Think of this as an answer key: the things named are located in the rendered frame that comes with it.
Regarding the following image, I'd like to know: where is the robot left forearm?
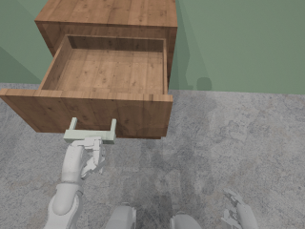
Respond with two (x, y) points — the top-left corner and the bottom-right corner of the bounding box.
(43, 182), (85, 229)

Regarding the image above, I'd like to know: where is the left robot shin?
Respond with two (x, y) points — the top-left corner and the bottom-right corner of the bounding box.
(121, 202), (130, 206)

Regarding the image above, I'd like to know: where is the right robot hand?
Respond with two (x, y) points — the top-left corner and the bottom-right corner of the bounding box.
(221, 188), (259, 229)

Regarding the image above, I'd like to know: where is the drawer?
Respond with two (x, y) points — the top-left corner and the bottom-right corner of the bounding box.
(0, 34), (173, 137)

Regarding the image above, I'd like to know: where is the robot left thigh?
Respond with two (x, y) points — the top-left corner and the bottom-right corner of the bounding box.
(105, 205), (136, 229)

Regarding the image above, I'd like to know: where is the cabinet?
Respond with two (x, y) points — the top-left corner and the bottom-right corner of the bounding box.
(34, 0), (178, 139)

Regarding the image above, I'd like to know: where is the left robot hand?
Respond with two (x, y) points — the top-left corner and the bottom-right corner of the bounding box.
(61, 136), (107, 186)

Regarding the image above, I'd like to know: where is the handle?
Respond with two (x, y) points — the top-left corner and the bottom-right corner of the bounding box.
(63, 117), (117, 145)

